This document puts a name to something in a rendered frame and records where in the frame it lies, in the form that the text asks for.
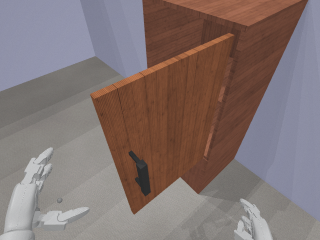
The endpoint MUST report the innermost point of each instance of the handle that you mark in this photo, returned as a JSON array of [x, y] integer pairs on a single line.
[[143, 174]]

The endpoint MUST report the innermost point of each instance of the cupboard door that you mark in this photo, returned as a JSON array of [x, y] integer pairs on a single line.
[[164, 115]]

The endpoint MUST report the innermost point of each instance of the left robot forearm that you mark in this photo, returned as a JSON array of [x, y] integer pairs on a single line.
[[19, 234]]

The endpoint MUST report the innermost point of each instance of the robot left hand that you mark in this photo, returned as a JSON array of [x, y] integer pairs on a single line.
[[21, 213]]

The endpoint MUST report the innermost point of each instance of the robot right hand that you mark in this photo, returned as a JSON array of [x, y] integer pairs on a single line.
[[257, 226]]

